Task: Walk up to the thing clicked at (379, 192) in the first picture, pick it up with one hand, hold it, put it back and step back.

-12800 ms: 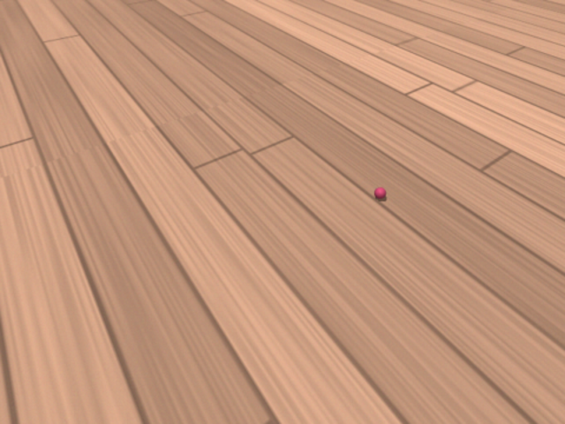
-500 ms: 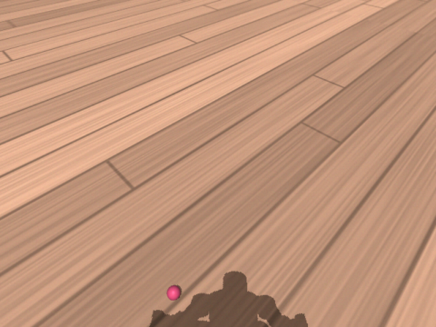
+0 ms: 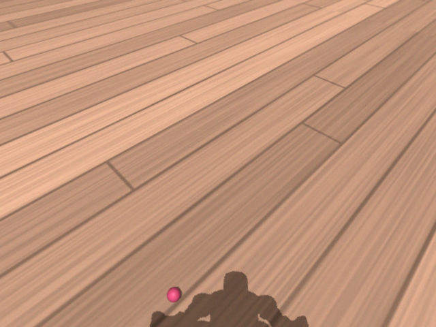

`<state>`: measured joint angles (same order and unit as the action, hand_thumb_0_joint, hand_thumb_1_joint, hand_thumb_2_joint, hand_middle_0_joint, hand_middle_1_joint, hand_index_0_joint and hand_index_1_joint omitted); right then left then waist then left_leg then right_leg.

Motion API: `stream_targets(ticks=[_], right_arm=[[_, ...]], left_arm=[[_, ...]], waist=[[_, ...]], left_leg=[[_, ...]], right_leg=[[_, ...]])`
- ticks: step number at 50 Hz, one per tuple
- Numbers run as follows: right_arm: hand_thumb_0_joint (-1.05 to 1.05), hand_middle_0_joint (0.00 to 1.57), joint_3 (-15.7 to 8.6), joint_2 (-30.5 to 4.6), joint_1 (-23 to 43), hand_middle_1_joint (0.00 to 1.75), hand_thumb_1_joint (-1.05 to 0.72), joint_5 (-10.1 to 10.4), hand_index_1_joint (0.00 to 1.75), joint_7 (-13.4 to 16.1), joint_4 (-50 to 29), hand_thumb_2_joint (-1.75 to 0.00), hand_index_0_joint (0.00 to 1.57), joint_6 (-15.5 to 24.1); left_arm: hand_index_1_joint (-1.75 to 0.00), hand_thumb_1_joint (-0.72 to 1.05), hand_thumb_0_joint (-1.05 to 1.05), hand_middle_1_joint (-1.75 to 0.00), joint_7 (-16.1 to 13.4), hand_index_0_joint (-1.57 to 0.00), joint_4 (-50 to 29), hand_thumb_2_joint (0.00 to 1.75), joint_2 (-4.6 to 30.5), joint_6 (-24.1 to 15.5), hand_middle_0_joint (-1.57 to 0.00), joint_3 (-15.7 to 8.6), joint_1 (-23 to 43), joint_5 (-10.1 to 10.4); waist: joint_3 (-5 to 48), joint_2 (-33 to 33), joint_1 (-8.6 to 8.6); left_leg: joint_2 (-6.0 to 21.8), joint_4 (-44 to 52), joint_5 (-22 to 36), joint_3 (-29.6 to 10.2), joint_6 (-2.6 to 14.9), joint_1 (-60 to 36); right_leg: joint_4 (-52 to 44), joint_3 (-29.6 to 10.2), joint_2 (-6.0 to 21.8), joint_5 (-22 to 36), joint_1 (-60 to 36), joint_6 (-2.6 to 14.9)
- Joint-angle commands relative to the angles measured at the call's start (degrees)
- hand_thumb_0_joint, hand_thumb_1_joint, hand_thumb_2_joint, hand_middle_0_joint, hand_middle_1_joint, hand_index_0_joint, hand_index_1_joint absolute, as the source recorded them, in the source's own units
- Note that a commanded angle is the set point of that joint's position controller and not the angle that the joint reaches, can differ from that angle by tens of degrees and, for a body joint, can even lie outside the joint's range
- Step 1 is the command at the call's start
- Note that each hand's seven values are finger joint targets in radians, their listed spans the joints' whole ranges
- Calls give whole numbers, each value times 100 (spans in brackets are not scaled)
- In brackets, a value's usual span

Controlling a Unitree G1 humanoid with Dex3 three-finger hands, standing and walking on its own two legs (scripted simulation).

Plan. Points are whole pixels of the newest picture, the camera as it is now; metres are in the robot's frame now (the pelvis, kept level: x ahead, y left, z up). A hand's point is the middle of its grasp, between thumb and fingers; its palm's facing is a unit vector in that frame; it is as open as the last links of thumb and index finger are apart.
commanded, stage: stand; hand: left
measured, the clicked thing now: (173, 294) +0.41 +0.22 -0.75
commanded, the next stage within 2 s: walk up in 0.38 s
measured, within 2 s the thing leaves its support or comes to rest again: neither
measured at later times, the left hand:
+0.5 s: hand out of the picture +0.07 +0.26 -0.16, palm faces +0.00 -0.93 -0.36, open 7.4 cm
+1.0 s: hand out of the picture +0.00 +0.32 -0.19, palm faces -0.10 -0.93 -0.36, open 7.4 cm
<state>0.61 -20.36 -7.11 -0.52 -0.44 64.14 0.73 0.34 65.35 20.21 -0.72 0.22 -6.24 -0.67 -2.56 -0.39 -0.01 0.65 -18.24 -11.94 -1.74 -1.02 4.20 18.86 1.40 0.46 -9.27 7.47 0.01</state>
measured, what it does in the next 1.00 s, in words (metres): walks backwards: left foot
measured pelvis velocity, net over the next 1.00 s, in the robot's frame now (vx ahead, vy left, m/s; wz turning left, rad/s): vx -0.12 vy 0.06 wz -0.06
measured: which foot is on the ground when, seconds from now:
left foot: down 0.00-0.52, up 0.54-0.68, down 0.70-1.00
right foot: down 0.00-0.72, up 0.74-1.00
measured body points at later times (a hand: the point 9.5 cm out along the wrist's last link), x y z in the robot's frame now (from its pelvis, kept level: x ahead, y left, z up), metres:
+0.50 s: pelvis -0.02 +0.00 -0.01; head +0.02 +0.00 +0.44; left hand +0.07 +0.31 -0.14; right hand +0.07 -0.31 -0.14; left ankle -0.02 +0.13 -0.75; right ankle +0.01 -0.12 -0.75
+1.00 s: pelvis -0.12 +0.06 -0.02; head -0.04 +0.09 +0.42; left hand +0.00 +0.37 -0.16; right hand -0.06 -0.25 -0.13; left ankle -0.10 +0.16 -0.75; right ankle -0.17 -0.08 -0.68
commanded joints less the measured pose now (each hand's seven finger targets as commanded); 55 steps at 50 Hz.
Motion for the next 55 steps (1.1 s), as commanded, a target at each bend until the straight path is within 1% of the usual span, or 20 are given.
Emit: stream_targets(ticks=[1,18,19,22,24,26,27,31,33,34,35,36,37,38,40,41,42,45,49,55], right_arm=[[0,20,-223,-1193,168,30,-90,6,30,96,-287,-90,20,96],[0,20,-230,-1197,166,30,-90,5,30,96,-325,-90,20,91],[0,20,-375,-1504,307,30,-90,66,30,92,-373,-90,20,-17],[0,20,-428,-1392,148,30,-90,136,30,98,-582,-90,20,-103],[0,20,-468,-1316,84,30,-90,146,30,99,-688,-90,20,-182],[0,20,-526,-1280,-115,30,-90,96,30,92,-778,-90,20,-299],[0,20,-542,-1284,-277,30,-90,48,30,75,-810,-90,20,-364],[0,20,-643,-1281,-680,30,-90,93,30,6,-997,-90,20,-371],[0,20,-655,-1205,-651,30,-90,23,30,41,-1049,-90,20,-299],[0,20,-684,-1226,-705,30,-90,-44,30,66,-1055,-90,20,-259],[0,20,-746,-1428,-583,30,-90,-150,30,94,-1115,-90,20,-232],[0,20,-860,-1915,-515,30,-90,-235,30,106,-1201,-90,20,-209],[0,20,-875,-1966,-391,30,-90,-262,30,124,-1316,-90,20,-200],[0,20,-899,-2265,-356,30,-90,-176,30,134,-1451,-90,20,-193],[0,20,-848,-1990,76,30,-90,-191,30,213,-1545,-90,20,-158],[0,20,-790,-1730,343,30,-90,-221,30,257,-1594,-90,20,-138],[0,20,-780,-1658,323,30,-90,-173,30,287,-1654,-90,20,-117],[0,20,-787,-1485,-269,30,-90,-87,30,339,-1616,-90,20,-103],[0,20,-823,-1573,-588,30,-90,-58,30,389,-1700,-90,20,-94],[0,20,-838,-1736,-179,30,-90,-80,30,325,-2050,-90,20,-120]], left_arm=[[-30,90,0,-30,-71,-20,-329,90,1208,-126,-20,-231,252,37],[-30,90,0,-30,-73,-20,-350,90,1232,-136,-20,-247,221,31],[-30,90,0,-30,-119,-20,-545,90,1551,-55,-20,-491,282,126],[-30,90,0,-30,-171,-20,-735,90,1520,20,-20,-543,106,140],[-30,90,0,-30,-167,-20,-908,90,1628,80,-20,-608,239,126],[-30,90,0,-30,-187,-20,-1194,90,1752,123,-20,-642,541,36],[-30,90,0,-30,-192,-20,-1319,90,1755,138,-20,-658,578,-35],[-30,90,0,-30,-207,-20,-1654,90,1632,200,-20,-639,907,-144],[-30,90,0,-30,-202,-20,-1720,90,1562,272,-20,-604,753,-111],[-30,90,0,-30,-181,-20,-1789,90,1535,332,-20,-580,736,-47],[-30,90,0,-30,-172,-20,-1855,90,1288,396,-20,-551,591,23],[-30,90,0,-30,-202,-20,-1935,90,1030,421,-20,-512,592,55],[-30,90,0,-30,-255,-20,-1834,90,1124,495,-20,-560,350,5],[-30,90,0,-30,-293,-20,-1882,90,1143,483,-20,-580,427,-12],[-30,90,0,-30,-299,-20,-1813,90,1312,480,-20,-627,563,-31],[-30,90,0,-30,-262,-20,-1716,90,1312,493,-20,-630,217,22],[-30,90,0,-30,-239,-20,-1731,90,1298,500,-20,-636,-40,29],[-30,90,0,-30,-216,-20,-1893,90,1239,435,-20,-692,-76,-72],[-30,90,0,-30,-171,-20,-2157,90,1207,398,-20,-736,189,-110],[-30,90,0,-30,-62,-20,-2075,90,1175,371,-20,-794,-451,-116]], waist=[[231,19,-21],[383,-35,-16],[-285,45,-62],[378,205,-22],[634,473,14],[634,1071,29],[539,1076,32],[710,1130,229],[721,847,178],[652,538,222],[630,-279,130],[500,-1408,112],[538,-666,24],[536,-1226,240],[253,-900,108],[184,-672,-150],[221,-772,-270],[572,-612,-38],[489,-560,264],[802,-886,70]], left_leg=[[652,343,757,-454,184,337],[667,284,898,-426,208,260],[551,-307,1915,-462,312,653],[443,-998,2266,-222,358,404],[87,-1732,1411,-64,302,562],[-331,-3043,-1370,62,268,874],[-256,-3636,-1987,-170,299,888],[-18,-3107,-1673,-298,361,991],[-87,-1669,-829,11,278,1027],[-26,-869,227,44,266,793],[495,-372,1471,-785,381,579],[1334,-343,3009,-1989,752,75],[1678,-577,3615,-1857,1141,320],[2214,-367,3452,-2541,1625,805],[1811,-477,2966,-1885,1492,949],[1351,-661,3003,-1279,1220,655],[1296,-794,2952,-1156,1174,254],[1380,-1185,3664,-1284,1230,-830],[1516,-1175,3454,-1284,1423,-852],[1592,-1289,2417,-1092,1350,-3]], right_leg=[[-290,-597,717,709,-262,120],[-261,-624,750,1014,-412,150],[263,-664,710,2172,62,183],[508,-608,841,2811,-116,456],[365,-997,1242,2760,-13,810],[141,-1723,2035,2617,378,1421],[86,-1862,2242,2311,792,1592],[782,-1231,1768,2032,825,1198],[1368,-988,1355,1841,472,900],[1798,-804,1079,1488,627,687],[2596,-563,406,655,1020,425],[3505,-486,-569,-1996,2154,209],[4219,-1016,-649,-2664,2084,152],[4693,-1224,-715,-3025,1946,103],[5285,-1524,-685,-2503,2119,116],[5361,-1552,-728,-2041,2351,126],[5345,-1447,-709,-1831,2539,127],[4815,-1230,-605,-1873,2619,-91],[3947,-1038,-495,-2009,2393,-184],[2389,-484,-137,-1737,1205,-6]])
